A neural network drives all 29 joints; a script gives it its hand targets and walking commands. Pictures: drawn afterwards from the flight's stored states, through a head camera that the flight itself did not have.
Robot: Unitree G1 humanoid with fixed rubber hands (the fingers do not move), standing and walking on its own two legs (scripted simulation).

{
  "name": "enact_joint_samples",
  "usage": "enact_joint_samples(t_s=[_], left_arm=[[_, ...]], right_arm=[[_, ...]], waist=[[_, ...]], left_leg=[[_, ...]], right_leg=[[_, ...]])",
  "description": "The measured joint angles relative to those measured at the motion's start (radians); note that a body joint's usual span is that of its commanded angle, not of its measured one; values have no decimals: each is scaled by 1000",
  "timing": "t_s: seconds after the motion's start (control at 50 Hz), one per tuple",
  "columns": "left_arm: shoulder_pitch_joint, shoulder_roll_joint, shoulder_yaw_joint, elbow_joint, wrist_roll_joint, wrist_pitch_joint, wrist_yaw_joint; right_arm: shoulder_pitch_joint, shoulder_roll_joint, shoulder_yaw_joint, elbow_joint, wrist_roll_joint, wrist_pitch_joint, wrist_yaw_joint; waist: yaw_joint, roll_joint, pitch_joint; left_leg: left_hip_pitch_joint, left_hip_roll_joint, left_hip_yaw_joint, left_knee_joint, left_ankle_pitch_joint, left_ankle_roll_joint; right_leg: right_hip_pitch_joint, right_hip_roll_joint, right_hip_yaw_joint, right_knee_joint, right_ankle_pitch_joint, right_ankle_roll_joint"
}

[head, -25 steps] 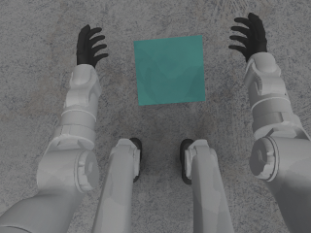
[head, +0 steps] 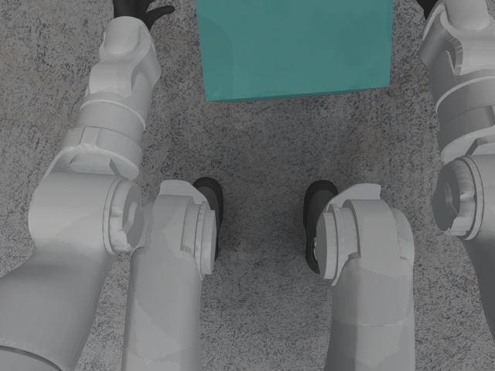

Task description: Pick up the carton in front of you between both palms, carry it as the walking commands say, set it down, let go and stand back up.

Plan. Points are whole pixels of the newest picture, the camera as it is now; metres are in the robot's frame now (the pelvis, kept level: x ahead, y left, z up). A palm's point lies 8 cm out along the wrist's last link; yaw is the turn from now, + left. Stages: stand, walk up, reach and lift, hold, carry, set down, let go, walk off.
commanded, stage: reach and lift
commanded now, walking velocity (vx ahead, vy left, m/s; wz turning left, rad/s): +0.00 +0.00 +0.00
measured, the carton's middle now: (285, 26) +0.53 -0.04 -0.26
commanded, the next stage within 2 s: none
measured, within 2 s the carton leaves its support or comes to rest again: leaves its support in 0.82 s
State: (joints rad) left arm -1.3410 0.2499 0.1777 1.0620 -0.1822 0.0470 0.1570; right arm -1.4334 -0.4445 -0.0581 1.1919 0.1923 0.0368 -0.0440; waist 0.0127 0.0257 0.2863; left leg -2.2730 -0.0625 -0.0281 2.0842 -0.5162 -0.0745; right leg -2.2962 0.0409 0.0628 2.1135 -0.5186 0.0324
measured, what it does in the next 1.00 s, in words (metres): stands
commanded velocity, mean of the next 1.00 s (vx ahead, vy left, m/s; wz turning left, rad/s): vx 0.00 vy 0.00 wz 0.00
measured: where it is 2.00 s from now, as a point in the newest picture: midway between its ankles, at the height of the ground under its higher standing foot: (261, 240)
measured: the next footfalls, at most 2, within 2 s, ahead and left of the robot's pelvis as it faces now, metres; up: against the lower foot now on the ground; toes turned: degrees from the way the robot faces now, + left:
none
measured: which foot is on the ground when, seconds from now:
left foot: down 0.00-1.00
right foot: down 0.00-1.00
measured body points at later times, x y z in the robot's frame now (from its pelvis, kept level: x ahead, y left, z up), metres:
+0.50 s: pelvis +0.01 +0.00 -0.01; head +0.37 -0.03 +0.24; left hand +0.55 +0.14 -0.20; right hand +0.55 -0.20 -0.20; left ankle +0.13 +0.13 -0.35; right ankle +0.12 -0.12 -0.35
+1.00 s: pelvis +0.01 +0.00 -0.02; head +0.34 -0.04 +0.28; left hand +0.55 +0.12 -0.15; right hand +0.55 -0.18 -0.16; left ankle +0.13 +0.13 -0.35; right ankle +0.12 -0.13 -0.35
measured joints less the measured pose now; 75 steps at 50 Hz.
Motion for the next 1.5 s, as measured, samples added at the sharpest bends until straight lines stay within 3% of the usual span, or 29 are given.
enact_joint_samples(t_s=[0.2,0.4,0.56,0.66,0.78,0.9,1.02,1.1,1.28,1.4,1.5], left_arm=[[-39,26,-73,23,-79,-25,8],[-7,-12,-36,50,-39,-41,10],[-63,-38,-73,63,-53,-47,15],[-91,-59,-11,78,-11,-43,59],[-83,-72,99,47,85,26,36],[-10,-94,118,-56,81,84,42],[147,-146,139,-246,81,133,48],[229,-195,195,-320,139,177,29],[263,-271,356,-309,343,253,-34],[288,-289,372,-332,387,266,-55],[342,-306,351,-379,384,274,-59]], right_arm=[[-11,-9,56,-19,38,-22,-18],[13,28,52,3,21,-24,-17],[-29,66,81,11,25,-30,-36],[-76,71,81,58,9,-25,-47],[-87,99,24,52,-60,47,-33],[18,127,4,-82,-76,107,-48],[157,176,-40,-269,-101,178,-57],[234,230,-114,-340,-158,230,-40],[279,326,-302,-315,-365,291,15],[319,363,-352,-355,-420,300,31],[387,385,-345,-420,-413,309,34]], waist=[[-3,14,77],[-6,11,6],[-11,12,33],[-13,13,49],[-20,18,40],[-15,29,-22],[-14,35,-133],[-17,27,-232],[-13,8,-385],[-16,8,-428],[-16,8,-455]], left_leg=[[13,-4,-1,87,-43,-5],[-2,5,4,78,-50,0],[1,-4,2,56,-25,-2],[7,-12,-5,53,-20,-7],[6,-22,-14,81,-32,-14],[-8,-38,-24,103,-50,-22],[3,-54,-39,83,-57,-35],[40,-50,-42,28,-53,-31],[157,-61,-48,-166,-10,-15],[228,-70,-59,-273,14,-13],[293,-69,-64,-344,18,-8]], right_leg=[[16,-26,-12,94,-54,-17],[-4,-18,-8,82,-53,-13],[2,-22,-8,62,-33,-14],[10,-21,-12,57,-27,-15],[10,-19,-16,84,-39,-17],[-2,-12,-16,103,-57,-12],[5,21,-4,73,-50,11],[39,40,5,11,-35,22],[155,61,23,-188,17,25],[229,61,28,-297,37,27],[296,60,32,-369,40,28]])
